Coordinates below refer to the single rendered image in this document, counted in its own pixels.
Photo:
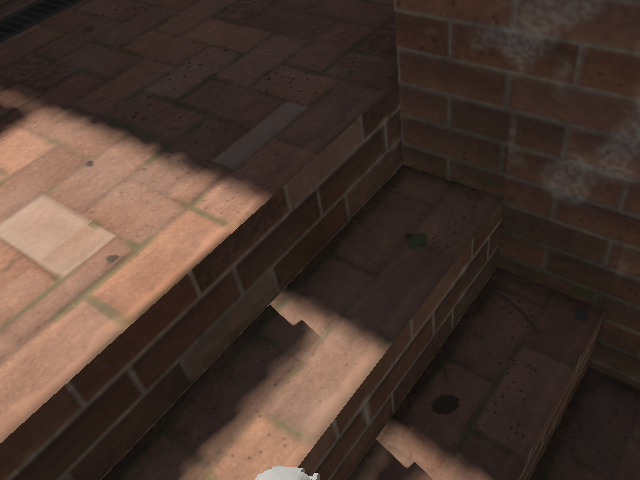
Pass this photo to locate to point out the stairs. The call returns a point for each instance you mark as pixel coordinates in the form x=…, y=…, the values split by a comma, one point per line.
x=357, y=326

